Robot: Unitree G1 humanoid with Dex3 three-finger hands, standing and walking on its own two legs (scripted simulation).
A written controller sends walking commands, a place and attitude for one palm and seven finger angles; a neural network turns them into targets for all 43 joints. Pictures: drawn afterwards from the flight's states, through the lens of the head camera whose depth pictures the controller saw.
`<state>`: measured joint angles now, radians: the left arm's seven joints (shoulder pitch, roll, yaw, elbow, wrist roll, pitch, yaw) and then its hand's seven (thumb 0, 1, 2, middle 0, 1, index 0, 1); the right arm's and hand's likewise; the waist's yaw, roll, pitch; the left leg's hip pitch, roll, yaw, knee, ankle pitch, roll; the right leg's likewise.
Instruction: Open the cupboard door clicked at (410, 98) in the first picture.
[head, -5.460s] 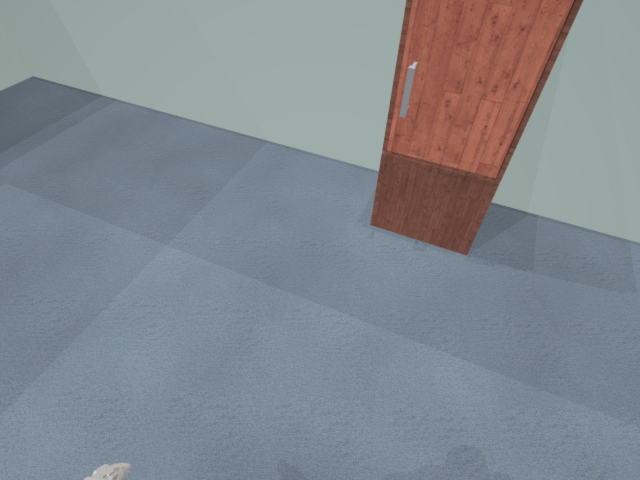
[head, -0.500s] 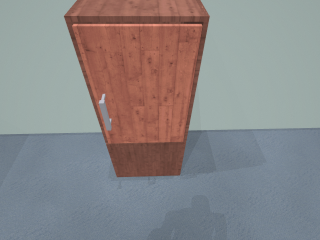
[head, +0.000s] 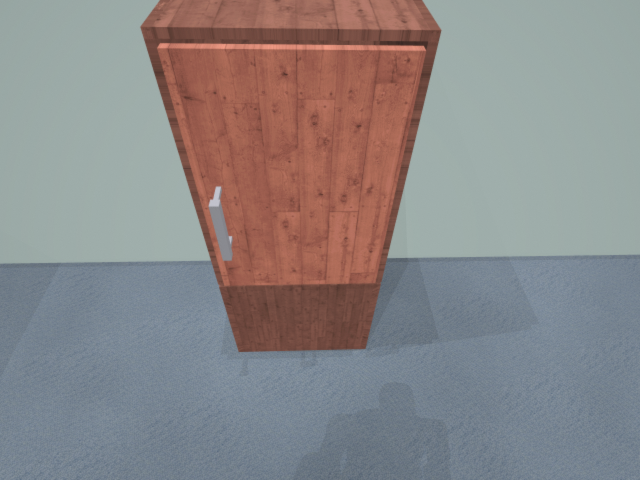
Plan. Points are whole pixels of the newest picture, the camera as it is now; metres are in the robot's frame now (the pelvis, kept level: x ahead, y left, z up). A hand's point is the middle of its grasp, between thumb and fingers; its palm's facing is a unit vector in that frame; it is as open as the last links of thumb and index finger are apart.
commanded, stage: come to a stop and stand still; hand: left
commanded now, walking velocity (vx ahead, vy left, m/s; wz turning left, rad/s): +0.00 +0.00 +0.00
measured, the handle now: (222, 225) +0.59 +0.23 -0.10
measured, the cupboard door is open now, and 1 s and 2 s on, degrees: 0 0 0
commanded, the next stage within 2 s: look again from close up in 0.10 s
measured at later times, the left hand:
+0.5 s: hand out of the picture +0.04 +0.19 -0.18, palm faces +0.03 -0.97 -0.23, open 7.4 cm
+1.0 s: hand (181, 387) +0.23 +0.20 -0.03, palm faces +0.25 -0.96 -0.09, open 7.6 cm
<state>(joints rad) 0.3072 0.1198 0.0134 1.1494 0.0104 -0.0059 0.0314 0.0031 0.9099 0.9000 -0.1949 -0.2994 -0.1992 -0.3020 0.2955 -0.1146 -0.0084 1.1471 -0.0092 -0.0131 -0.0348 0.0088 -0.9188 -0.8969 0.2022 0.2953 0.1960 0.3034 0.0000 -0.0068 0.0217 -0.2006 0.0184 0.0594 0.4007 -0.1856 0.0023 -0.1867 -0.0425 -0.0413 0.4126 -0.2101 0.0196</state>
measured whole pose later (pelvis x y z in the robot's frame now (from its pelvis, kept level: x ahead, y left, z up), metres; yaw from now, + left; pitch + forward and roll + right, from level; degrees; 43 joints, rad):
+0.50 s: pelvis +0.02 +0.01 -0.01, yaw +0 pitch -1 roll +0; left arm 0.28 0.16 0.00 1.09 0.01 -0.02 0.03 0.00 0.91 0.90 -0.20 -0.30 -0.20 -0.30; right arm 0.30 -0.18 0.01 1.06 -0.02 -0.02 -0.02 0.01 -0.93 -0.90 0.20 0.30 0.20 0.30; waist -0.01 0.03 0.00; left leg -0.23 0.00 0.06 0.53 -0.29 0.02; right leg -0.21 -0.06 -0.04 0.53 -0.31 0.04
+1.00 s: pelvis +0.01 -0.01 -0.03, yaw +2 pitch +6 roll +1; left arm 0.30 0.16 0.15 0.25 -0.16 -0.29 0.00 0.01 0.83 0.86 -0.20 -0.36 -0.21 -0.36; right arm 0.24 -0.23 -0.04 0.77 0.01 -0.26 -0.05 0.01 -0.91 -0.90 0.20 0.30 0.20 0.30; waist -0.03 0.01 -0.08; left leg -0.48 0.01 0.03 0.71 -0.34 0.00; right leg -0.46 -0.06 -0.06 0.73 -0.38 0.01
